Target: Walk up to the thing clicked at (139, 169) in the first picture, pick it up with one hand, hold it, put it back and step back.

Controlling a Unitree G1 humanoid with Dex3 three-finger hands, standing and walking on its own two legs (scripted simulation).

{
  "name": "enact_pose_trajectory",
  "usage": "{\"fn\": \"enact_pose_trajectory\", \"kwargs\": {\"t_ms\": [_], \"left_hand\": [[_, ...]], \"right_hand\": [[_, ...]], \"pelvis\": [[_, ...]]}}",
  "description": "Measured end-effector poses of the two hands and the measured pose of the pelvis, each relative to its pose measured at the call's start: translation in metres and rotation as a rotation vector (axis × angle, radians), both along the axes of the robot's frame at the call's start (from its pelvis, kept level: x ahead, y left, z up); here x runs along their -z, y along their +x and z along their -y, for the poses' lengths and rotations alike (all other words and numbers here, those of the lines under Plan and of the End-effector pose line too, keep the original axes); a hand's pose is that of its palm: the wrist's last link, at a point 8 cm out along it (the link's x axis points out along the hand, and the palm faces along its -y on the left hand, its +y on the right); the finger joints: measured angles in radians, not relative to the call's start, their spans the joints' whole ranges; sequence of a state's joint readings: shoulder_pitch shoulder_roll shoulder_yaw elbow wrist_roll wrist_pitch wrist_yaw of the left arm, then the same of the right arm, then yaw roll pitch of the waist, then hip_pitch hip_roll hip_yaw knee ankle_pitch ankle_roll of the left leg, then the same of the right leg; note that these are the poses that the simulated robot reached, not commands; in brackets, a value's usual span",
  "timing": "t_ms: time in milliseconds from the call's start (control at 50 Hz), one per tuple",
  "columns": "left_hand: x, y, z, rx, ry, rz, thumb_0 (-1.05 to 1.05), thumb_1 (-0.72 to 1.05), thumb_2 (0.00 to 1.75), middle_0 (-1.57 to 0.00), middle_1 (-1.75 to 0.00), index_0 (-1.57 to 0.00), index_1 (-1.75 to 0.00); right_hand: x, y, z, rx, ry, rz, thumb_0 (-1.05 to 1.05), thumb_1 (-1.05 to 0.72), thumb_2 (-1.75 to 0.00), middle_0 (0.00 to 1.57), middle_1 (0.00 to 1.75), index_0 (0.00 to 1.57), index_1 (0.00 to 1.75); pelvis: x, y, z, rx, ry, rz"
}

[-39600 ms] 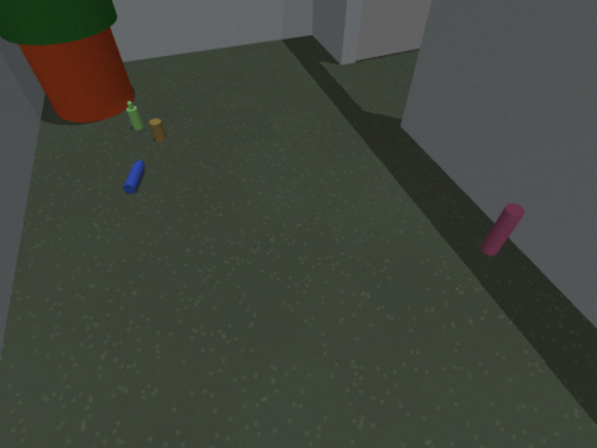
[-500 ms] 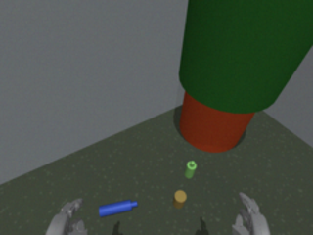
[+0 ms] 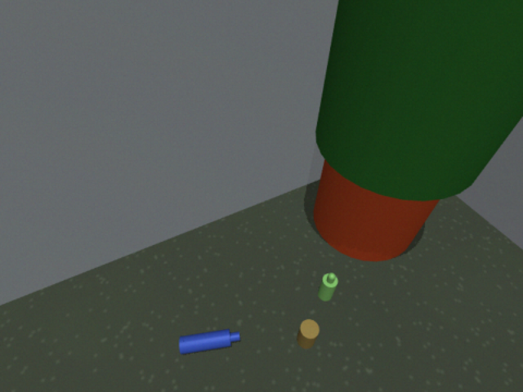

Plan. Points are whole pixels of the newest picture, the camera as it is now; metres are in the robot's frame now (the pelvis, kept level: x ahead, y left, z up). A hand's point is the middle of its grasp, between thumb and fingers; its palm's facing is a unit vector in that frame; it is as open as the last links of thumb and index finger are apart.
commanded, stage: stand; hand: left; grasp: from above
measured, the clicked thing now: (210, 340) +0.42 +0.20 -0.73
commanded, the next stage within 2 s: none
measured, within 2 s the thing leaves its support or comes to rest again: neither
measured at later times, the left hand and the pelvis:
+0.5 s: hand out of the picture +0.03 +0.24 -0.14, palm faces +0.04 -0.94 -0.34, open 7.4 cm; pelvis -0.01 -0.01 +0.02, yaw +1 degrees
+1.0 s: hand out of the picture +0.05 +0.23 -0.14, palm faces +0.02 -0.95 -0.32, open 7.4 cm; pelvis -0.01 -0.01 +0.02, yaw +0 degrees
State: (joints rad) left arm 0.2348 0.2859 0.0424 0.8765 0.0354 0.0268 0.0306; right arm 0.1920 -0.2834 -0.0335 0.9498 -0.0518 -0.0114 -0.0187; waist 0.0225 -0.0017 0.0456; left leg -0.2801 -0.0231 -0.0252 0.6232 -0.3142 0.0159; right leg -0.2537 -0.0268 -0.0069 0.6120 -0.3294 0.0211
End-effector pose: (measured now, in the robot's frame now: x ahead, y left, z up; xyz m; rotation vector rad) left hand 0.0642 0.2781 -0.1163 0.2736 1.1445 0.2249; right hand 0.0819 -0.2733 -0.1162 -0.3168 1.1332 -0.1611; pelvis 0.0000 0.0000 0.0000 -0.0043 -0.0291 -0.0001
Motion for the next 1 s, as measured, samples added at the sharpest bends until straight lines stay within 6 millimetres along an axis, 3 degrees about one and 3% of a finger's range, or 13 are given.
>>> {"fn": "enact_pose_trajectory", "kwargs": {"t_ms": [180,480,680,1000], "left_hand": [[-0.002,-0.032,0.002,-0.041,-0.015,-0.090,0.01,0.91,0.90,-0.20,-0.30,-0.20,-0.30],[-0.010,-0.045,-0.003,-0.049,0.006,-0.125,0.01,0.91,0.90,-0.20,-0.30,-0.20,-0.30],[-0.011,-0.043,0.000,-0.047,0.005,-0.140,0.01,0.91,0.90,-0.20,-0.30,-0.20,-0.30],[-0.011,-0.019,0.003,-0.024,-0.007,-0.121,0.00,0.91,0.90,-0.20,-0.30,-0.20,-0.30]], "right_hand": [[-0.003,-0.013,-0.006,0.022,0.025,-0.047,0.01,-0.91,-0.90,0.21,0.30,0.20,0.30],[-0.005,-0.031,0.007,0.041,0.020,-0.092,0.01,-0.91,-0.90,0.21,0.30,0.20,0.30],[-0.006,-0.038,0.016,0.046,0.012,-0.122,0.01,-0.91,-0.90,0.21,0.30,0.20,0.30],[-0.009,-0.029,0.020,0.043,0.004,-0.123,0.01,-0.91,-0.90,0.21,0.30,0.20,0.30]], "pelvis": [[-0.012,-0.004,0.000,-0.005,0.000,0.039],[-0.019,-0.014,0.005,-0.010,0.002,0.053],[-0.020,-0.012,0.009,-0.010,0.000,0.050],[-0.021,-0.005,0.011,-0.005,0.000,0.037]]}}
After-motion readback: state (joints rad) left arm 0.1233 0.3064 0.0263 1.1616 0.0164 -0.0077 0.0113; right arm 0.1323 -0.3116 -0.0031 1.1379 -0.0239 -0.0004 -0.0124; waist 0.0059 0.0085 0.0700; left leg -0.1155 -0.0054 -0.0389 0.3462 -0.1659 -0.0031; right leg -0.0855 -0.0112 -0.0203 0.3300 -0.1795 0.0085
